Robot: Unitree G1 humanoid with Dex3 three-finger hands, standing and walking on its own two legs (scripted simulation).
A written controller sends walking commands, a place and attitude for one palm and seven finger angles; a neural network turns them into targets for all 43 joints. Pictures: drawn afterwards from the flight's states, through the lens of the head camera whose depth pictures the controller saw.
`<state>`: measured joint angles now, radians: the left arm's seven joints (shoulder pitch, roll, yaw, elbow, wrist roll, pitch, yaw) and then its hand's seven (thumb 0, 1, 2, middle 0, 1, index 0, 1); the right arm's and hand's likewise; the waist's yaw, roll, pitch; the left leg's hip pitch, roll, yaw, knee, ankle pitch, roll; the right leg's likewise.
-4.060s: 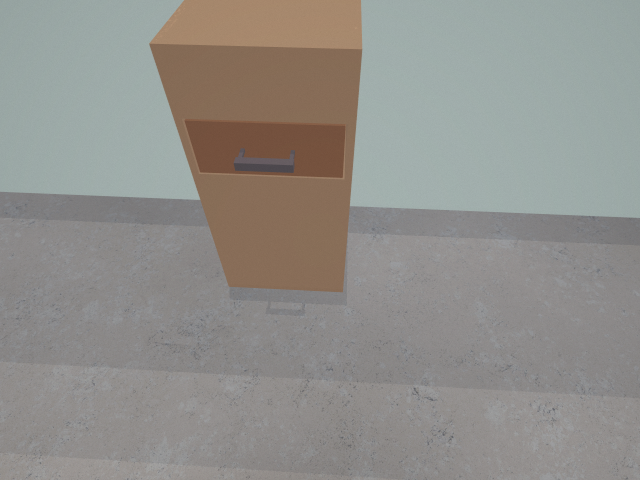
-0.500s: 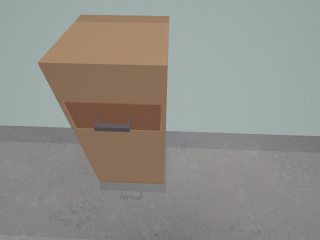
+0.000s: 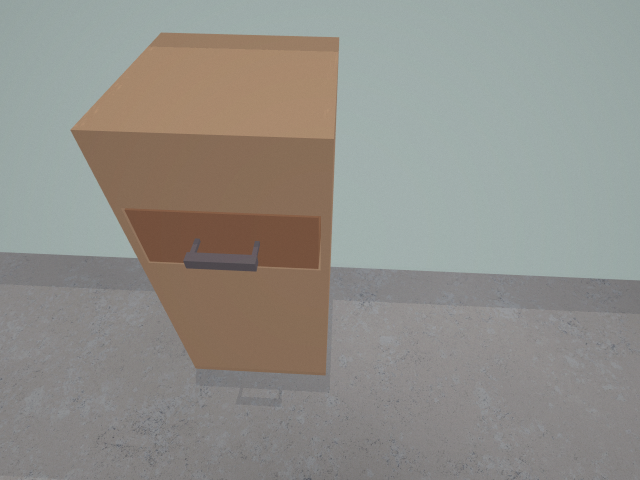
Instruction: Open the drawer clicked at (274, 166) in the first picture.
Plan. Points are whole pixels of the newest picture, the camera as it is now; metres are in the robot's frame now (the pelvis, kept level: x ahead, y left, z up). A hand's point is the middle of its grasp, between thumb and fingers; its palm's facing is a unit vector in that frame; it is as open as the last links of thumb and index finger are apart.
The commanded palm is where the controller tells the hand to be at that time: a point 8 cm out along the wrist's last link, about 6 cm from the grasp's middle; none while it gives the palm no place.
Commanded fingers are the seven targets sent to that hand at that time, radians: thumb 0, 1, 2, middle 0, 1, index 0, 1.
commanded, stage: raise the hand with hooked fingers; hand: left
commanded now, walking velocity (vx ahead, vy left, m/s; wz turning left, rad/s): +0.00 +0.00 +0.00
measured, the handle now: (224, 253) +0.56 +0.23 -0.13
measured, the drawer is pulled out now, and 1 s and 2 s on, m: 0.00 0.00 0.00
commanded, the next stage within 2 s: move the hooked fingers above the handle in 1.98 s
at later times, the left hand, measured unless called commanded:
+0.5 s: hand (184, 465) +0.16 +0.19 -0.08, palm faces -0.05 -0.22 -0.97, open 8.6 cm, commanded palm +0.15 +0.22 -0.02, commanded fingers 0.00 0.39 0.68 -0.24 -0.63 -0.24 -0.63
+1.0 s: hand (160, 379) +0.24 +0.23 -0.02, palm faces +0.01 -0.10 -1.00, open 11.5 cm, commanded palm +0.23 +0.23 +0.05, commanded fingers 0.00 -0.20 0.43 -0.28 -1.00 -0.28 -1.00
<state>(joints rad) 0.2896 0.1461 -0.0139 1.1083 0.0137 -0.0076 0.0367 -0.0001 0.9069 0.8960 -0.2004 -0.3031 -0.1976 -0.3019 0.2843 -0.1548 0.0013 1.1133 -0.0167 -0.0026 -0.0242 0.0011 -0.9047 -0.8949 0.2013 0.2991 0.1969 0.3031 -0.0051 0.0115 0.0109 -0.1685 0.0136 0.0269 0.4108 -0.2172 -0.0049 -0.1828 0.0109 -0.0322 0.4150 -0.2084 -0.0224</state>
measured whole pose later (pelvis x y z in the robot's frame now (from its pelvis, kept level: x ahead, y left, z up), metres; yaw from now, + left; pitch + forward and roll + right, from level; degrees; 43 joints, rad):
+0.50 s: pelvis +0.00 +0.00 -0.05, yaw -3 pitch +10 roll +3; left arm 0.53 0.26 -0.13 0.00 1.11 -0.10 0.49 0.00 0.61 0.77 -0.22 -0.49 -0.22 -0.49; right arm 0.06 -0.27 -0.06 0.47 -0.08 0.04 0.06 0.01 -0.91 -0.90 0.20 0.30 0.19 0.30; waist 0.10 -0.03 -0.14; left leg -0.61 0.01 0.10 0.85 -0.42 0.01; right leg -0.68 0.00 0.05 0.92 -0.42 -0.03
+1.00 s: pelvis +0.02 +0.00 -0.03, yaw -1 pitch +8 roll +1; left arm 0.35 0.37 -0.05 -0.08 1.03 0.00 0.36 0.00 0.02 0.52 -0.28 -0.87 -0.28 -0.87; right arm 0.17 -0.22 0.00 0.59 -0.07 0.10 0.01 0.01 -0.90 -0.89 0.21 0.30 0.20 0.30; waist 0.06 0.05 -0.06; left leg -0.49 0.01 0.05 0.75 -0.41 0.00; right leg -0.52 0.01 0.00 0.78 -0.40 -0.03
